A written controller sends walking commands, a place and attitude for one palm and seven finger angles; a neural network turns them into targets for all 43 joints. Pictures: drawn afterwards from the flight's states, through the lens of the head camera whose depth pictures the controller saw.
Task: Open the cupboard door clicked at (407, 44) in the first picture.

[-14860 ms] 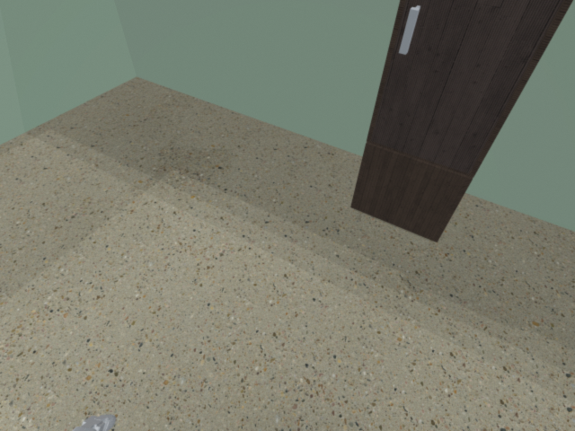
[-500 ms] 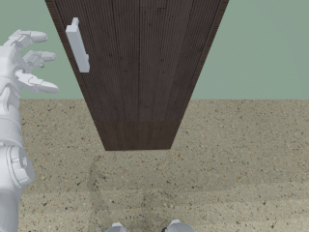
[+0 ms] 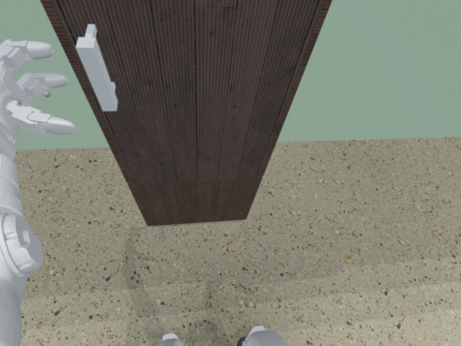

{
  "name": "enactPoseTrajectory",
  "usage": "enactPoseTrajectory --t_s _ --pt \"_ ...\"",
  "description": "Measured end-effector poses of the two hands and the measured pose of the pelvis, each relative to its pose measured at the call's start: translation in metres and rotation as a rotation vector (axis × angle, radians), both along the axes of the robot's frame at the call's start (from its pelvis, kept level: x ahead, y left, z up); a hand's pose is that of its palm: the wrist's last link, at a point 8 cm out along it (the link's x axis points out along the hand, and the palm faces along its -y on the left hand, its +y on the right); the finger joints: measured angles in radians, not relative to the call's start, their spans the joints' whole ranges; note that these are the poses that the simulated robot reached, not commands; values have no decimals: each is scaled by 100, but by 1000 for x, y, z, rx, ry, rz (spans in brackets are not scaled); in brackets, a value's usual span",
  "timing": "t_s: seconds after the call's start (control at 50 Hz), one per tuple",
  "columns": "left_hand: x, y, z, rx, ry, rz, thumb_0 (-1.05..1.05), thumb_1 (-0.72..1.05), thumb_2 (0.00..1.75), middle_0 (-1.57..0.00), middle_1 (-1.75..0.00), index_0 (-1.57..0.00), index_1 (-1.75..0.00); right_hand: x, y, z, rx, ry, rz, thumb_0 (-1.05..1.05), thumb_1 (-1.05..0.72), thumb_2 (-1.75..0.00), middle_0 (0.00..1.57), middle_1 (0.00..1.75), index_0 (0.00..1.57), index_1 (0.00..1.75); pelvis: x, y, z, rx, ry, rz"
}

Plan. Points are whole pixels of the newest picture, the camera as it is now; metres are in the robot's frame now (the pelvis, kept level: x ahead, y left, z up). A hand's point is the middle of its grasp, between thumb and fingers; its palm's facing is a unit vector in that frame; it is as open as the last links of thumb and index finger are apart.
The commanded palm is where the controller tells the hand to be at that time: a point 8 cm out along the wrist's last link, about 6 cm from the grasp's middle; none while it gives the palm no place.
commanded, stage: move the hooked fingers beside the handle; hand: left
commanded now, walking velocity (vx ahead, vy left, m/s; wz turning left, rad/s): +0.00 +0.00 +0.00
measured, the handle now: (101, 69) +0.55 +0.18 +0.13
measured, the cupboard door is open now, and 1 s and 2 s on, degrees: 0 0 0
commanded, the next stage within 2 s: slide the fingers in behind the handle in 0.48 s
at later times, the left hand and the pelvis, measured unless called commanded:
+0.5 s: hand (45, 94) +0.48 +0.25 +0.14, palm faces +0.03 -1.00 +0.00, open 14.0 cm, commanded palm +0.46 +0.29 +0.13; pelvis -0.01 +0.00 +0.00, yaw +1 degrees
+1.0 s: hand (72, 92) +0.50 +0.21 +0.13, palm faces +0.02 -1.00 -0.01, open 13.9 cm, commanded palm +0.47 +0.26 +0.13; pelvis -0.01 -0.01 +0.00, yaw +1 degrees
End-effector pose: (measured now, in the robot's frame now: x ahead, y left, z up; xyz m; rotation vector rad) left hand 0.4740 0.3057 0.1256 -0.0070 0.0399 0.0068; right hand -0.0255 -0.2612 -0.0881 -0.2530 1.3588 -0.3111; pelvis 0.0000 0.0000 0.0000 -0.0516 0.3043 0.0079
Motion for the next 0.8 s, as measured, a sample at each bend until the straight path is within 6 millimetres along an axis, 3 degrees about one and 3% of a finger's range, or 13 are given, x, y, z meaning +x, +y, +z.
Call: enactPoseTrajectory --t_s 0.2,0.34,0.6,0.8 --pt "-4 -4 6 4 -25 -1 -1 -50 30 -30 -120 -30 -120 33 -2 -2 -5 -80 43 1 -90 -90 20 30 20 30 0 1 0 -3 -9 14" --pt "-8 -8 4 3 -8 5 -1 -50 30 -30 -120 -30 -120 43 -3 -3 -1 -121 60 0 -90 -90 20 30 20 30 -3 0 -1 1 -17 14" --pt "-16 -6 13 16 -29 5 -1 -50 30 -30 -120 -30 -120 20 -7 -4 -3 -80 45 1 -90 -90 20 30 20 30 -10 -4 -2 1 -26 19" --pt "-11 -26 4 -2 -14 -14 -1 -50 30 -30 -120 -30 -120 5 -9 -4 -12 -60 42 1 -90 -90 20 30 20 30 -17 -5 -3 2 -22 22"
